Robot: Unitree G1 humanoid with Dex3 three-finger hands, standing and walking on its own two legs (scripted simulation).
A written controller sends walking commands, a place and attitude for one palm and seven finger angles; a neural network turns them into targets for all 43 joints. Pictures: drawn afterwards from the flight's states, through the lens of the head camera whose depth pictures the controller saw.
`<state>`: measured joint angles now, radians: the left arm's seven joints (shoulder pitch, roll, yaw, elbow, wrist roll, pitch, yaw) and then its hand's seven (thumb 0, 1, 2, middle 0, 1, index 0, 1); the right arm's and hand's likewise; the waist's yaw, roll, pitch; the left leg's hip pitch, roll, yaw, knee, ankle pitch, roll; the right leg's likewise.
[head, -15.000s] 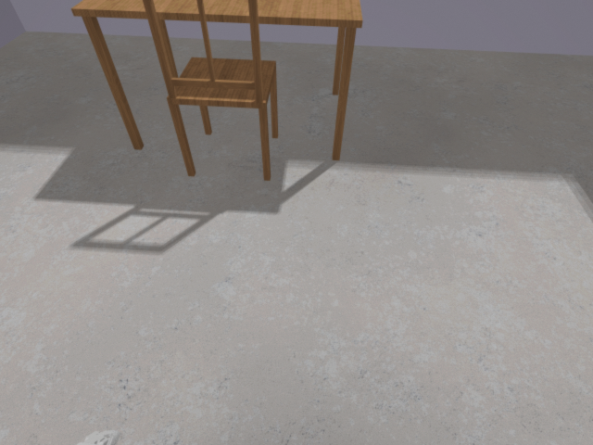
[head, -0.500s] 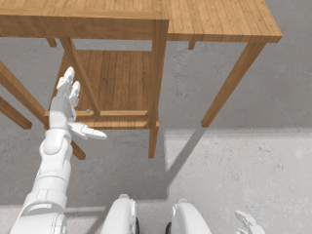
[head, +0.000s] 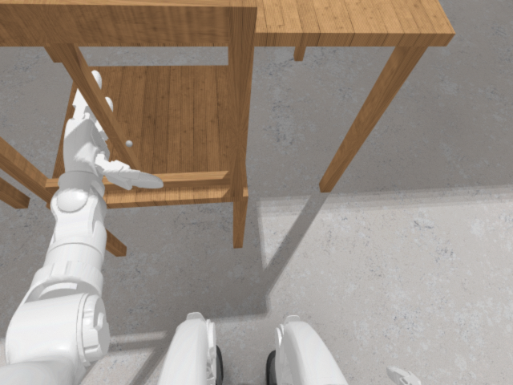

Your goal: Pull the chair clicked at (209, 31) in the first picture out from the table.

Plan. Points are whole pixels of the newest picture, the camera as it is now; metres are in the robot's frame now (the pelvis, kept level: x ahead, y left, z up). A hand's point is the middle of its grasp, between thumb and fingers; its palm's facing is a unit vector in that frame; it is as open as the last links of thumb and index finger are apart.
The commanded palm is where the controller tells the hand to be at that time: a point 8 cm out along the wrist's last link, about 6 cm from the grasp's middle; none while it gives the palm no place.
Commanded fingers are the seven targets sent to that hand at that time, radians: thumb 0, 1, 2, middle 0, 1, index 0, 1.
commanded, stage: push the fingers through the gap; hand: left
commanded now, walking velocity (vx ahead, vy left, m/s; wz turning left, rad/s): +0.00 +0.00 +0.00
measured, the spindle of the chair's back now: (112, 129) +0.49 +0.21 +0.04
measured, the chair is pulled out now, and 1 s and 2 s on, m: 0.00 0.00 0.02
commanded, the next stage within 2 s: hook a spindle and tug to test in 0.48 s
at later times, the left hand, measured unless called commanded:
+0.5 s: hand (133, 137) +0.48 +0.18 +0.03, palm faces +0.07 -1.00 -0.05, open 16.9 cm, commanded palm +0.45 +0.21 +0.03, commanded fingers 0.00 -0.50 0.30 -0.06 -0.08 -0.06 -0.08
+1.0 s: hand (133, 139) +0.48 +0.18 +0.03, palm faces +0.06 -1.00 -0.04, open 14.6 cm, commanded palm +0.45 +0.21 +0.03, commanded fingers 0.00 -0.11 0.47 -0.45 -1.29 -0.45 -1.29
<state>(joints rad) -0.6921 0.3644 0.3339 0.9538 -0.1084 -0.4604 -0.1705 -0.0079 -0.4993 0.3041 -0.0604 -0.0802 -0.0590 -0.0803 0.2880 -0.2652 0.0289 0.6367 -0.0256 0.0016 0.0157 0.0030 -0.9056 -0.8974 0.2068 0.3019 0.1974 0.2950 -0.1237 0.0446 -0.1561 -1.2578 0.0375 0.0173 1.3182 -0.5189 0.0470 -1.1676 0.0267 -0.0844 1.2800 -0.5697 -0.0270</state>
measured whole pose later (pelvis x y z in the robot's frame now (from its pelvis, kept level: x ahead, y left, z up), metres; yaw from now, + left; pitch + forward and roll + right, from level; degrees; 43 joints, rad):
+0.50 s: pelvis +0.01 +0.00 +0.00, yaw +0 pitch +27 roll -3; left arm -0.71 0.36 0.34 0.99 -0.09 -0.48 -0.13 -0.01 -0.50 0.30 -0.06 -0.08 -0.06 -0.08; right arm 0.29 -0.26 0.02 0.63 -0.03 0.04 0.03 0.00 -0.91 -0.90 0.21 0.30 0.20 0.30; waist -0.13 0.05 -0.15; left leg -1.25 0.04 0.01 1.30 -0.52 0.04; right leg -1.16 0.03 -0.09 1.26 -0.57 -0.03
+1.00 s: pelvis +0.01 +0.00 +0.01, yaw +0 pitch +26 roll -3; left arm -0.68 0.34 0.32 0.96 -0.10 -0.49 -0.12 -0.01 -0.45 0.33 -0.28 -0.77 -0.28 -0.77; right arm 0.28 -0.26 0.02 0.63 -0.03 0.05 0.03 0.00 -0.91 -0.90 0.21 0.30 0.20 0.29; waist -0.12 0.04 -0.16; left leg -1.23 0.04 0.01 1.29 -0.52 0.04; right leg -1.14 0.03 -0.08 1.25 -0.57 -0.03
